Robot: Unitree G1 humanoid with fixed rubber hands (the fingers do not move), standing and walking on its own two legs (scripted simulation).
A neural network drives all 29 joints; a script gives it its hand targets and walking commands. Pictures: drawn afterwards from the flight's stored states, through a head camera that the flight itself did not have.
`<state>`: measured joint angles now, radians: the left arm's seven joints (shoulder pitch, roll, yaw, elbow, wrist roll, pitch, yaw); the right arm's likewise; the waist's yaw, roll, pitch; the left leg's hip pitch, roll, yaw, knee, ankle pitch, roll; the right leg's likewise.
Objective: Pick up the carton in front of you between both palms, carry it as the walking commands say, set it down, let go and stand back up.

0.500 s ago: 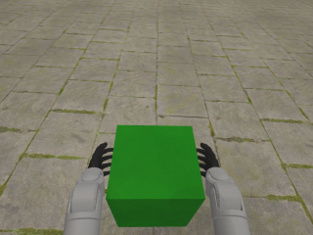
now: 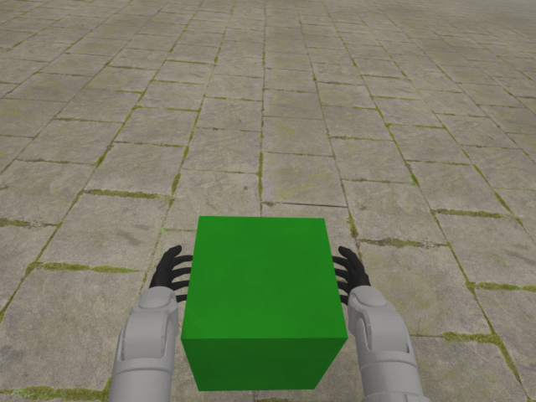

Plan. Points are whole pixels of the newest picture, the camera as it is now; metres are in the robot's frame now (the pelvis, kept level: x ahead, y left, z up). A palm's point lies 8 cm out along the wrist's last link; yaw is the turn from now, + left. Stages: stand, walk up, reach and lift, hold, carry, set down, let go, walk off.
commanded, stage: hold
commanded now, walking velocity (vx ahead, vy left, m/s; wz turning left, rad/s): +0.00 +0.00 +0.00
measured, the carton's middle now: (259, 307) +0.30 +0.00 -0.04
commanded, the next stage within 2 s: set down in 0.36 s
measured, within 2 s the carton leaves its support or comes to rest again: neither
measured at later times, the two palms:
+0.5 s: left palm (163, 267) +0.32 +0.16 +0.04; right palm (351, 275) +0.31 -0.14 +0.05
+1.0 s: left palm (181, 299) +0.37 +0.16 -0.14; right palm (322, 298) +0.37 -0.14 -0.14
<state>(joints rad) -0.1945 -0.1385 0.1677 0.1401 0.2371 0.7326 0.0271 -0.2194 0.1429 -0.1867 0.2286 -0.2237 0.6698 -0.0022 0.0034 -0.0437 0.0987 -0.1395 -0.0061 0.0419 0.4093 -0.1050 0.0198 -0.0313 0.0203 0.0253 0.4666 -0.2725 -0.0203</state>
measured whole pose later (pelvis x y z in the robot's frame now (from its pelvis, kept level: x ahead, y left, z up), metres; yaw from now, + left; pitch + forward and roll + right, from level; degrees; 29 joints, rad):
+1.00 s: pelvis -0.01 -0.01 -0.06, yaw -1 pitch +22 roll -1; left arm -0.61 -0.08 0.40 0.54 0.27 0.17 -0.03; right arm -0.60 0.17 -0.41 0.55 -0.24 0.14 -0.06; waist 0.03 -0.05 0.11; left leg -1.01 0.01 -0.02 0.84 -0.22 0.00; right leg -0.90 0.07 0.01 0.91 -0.39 -0.02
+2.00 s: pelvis -0.06 +0.00 -0.30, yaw -4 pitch +47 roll -2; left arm -1.22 0.07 0.47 0.64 0.21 0.33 0.06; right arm -1.28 -0.10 -0.42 0.76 -0.15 0.29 -0.08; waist 0.05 -0.05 0.05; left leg -2.19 0.00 -0.01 1.78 -0.41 0.01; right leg -2.06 0.10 0.00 1.89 -0.64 0.01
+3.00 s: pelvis -0.07 +0.00 -0.40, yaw -5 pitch +34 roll +0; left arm -1.56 0.34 0.41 1.02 0.04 0.23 -0.01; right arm -1.63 -0.25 -0.21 1.03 -0.02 0.24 -0.06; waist 0.08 -0.01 0.47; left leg -2.28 0.03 -0.01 2.14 -0.46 0.00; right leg -2.16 0.14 -0.01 2.27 -0.71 0.01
